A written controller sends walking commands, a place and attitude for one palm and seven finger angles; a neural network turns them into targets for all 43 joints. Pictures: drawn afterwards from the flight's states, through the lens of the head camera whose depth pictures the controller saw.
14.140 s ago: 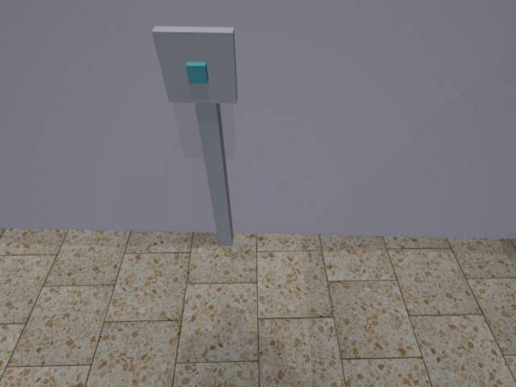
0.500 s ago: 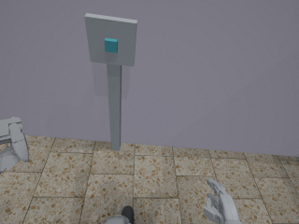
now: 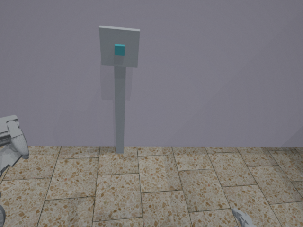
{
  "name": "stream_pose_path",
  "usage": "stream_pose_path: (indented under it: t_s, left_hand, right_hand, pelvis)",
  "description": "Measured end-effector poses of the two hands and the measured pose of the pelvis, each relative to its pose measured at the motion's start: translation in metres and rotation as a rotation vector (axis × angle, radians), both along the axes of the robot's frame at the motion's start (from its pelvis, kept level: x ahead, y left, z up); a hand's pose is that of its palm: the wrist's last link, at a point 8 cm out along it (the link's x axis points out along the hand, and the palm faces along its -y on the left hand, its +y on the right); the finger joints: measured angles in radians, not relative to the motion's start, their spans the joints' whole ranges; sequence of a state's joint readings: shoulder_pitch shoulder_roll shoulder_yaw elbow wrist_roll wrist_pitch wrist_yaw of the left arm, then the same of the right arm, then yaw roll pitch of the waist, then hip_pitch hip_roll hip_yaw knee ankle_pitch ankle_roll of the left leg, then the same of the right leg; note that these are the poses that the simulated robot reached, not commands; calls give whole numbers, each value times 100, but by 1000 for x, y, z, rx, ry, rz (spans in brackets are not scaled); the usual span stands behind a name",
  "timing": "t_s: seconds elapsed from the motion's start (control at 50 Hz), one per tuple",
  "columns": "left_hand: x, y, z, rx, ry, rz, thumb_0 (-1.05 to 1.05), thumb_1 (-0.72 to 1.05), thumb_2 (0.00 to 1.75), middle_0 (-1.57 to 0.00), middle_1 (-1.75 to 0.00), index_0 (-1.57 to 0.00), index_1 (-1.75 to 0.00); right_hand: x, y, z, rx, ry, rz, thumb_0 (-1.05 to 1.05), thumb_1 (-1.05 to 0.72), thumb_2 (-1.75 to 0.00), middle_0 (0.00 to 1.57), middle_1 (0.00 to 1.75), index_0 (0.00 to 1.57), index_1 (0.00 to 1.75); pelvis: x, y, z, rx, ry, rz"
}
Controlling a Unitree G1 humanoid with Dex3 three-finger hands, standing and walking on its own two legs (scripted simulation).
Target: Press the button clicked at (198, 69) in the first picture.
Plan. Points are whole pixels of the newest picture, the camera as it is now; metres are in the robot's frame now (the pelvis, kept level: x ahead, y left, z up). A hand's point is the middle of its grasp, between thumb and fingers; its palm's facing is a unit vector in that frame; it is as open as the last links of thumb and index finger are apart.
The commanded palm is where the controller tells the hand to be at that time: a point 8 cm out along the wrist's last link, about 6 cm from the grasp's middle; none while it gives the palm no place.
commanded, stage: stop stepping back and stand still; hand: left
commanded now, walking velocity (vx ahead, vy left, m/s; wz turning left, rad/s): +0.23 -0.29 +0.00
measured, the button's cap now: (119, 49) +0.84 +0.21 +0.12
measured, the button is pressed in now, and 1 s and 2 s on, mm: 0 0 0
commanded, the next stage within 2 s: let the arm hang, fingers relaxed in 0.60 s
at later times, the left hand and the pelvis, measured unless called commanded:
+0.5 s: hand out of the picture +0.09 +0.26 +0.19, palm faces +0.51 -0.79 -0.35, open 3.1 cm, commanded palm +0.03 +0.30 +0.19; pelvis -0.08 +0.01 +0.00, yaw +4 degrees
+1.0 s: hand out of the picture -0.04 +0.20 -0.16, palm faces +0.17 -0.95 -0.25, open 3.3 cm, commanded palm none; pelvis -0.07 +0.00 +0.00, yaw +8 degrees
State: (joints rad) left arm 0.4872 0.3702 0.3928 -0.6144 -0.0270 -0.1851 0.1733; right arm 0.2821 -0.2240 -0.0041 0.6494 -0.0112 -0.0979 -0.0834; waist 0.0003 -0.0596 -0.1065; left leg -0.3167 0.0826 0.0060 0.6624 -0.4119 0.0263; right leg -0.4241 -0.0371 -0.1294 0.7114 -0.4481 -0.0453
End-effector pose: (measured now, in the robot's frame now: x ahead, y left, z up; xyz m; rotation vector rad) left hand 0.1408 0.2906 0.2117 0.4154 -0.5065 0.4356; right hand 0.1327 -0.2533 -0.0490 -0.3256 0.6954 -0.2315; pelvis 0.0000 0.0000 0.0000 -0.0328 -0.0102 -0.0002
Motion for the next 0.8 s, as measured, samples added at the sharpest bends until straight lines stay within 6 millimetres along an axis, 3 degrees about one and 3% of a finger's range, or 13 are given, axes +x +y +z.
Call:
stream_pose_path:
  t_s: [0.08, 0.18, 0.28, 0.34, 0.42, 0.48, 0.58, 0.64, 0.7, 0.74, 0.8]
  left_hand:
    - [-10, 0, -8, 25, 53, -31, 2, 89, 90, -131, -150, -131, -150]
    - [-50, -18, 3, 85, 140, -73, 2, 89, 90, -131, -150, -131, -150]
    - [-94, -20, 8, 183, 143, 11, 2, 89, 90, -131, -150, -131, -150]
    - [-107, -4, 5, 120, 147, 86, 2, 89, 90, -131, -150, -132, -150]
    - [-107, 9, -9, 11, 184, 135, 2, 89, 90, -131, -150, -132, -150]
    - [-100, 10, -14, 1, 152, 93, 2, 89, 90, -131, -150, -132, -150]
    - [-87, 4, -1, 84, 140, 30, 2, 89, 90, -131, -150, -131, -150]
    - [-87, -5, 10, 135, 172, 20, 2, 89, 90, -131, -150, -131, -150]
    - [-90, -14, 8, 184, 220, 37, 2, 89, 90, -131, -150, -131, -150]
    - [-83, -10, -22, 160, 347, 52, 1, 89, 90, -130, -149, -131, -150]
    - [-76, 5, -117, -78, 701, 128, 0, 90, 90, -128, -147, -129, -148]
  right_hand:
    - [-27, 18, -4, 89, -48, -22, 2, -90, -90, 20, 30, 20, 30]
    - [-60, 36, -5, 160, 22, 11, 1, -90, -90, 20, 30, 20, 30]
    - [-64, 30, -36, 145, 102, 96, 1, -89, -90, 21, 30, 20, 30]
    - [-64, 24, -37, 124, 133, 87, 2, -90, -90, 21, 30, 20, 30]
    - [-58, 23, -19, 87, 67, 64, 2, -90, -90, 21, 30, 20, 30]
    - [-48, 26, -12, 45, -23, 67, 2, -90, -90, 20, 30, 20, 30]
    - [-45, 42, -3, 121, -68, 72, 1, -90, -90, 20, 30, 20, 30]
    - [-46, 48, -4, 169, -50, 94, 1, -90, -90, 20, 30, 20, 30]
    - [-45, 47, -19, 198, -10, 109, 1, -90, -90, 20, 30, 20, 30]
    - [-43, 44, -37, 222, 51, 143, 1, -90, -90, 20, 30, 20, 30]
    - [-48, 39, -62, 240, 195, 167, 1, -90, -90, 20, 30, 20, 30]
  pelvis:
    - [-29, 2, -1, 24, -39, 18]
    - [-44, -7, 15, -12, -21, 40]
    - [-68, -11, -2, 11, -1, 75]
    - [-74, -6, 4, 17, 2, 71]
    - [-76, 4, 12, 45, 6, 72]
    - [-78, 14, 3, 33, -4, 80]
    - [-83, 8, 7, 54, -20, 83]
    - [-79, 2, 12, 39, -9, 82]
    - [-74, -6, 6, 45, 3, 88]
    - [-74, -6, 2, 46, 11, 109]
    - [-74, -4, 3, 55, 10, 143]
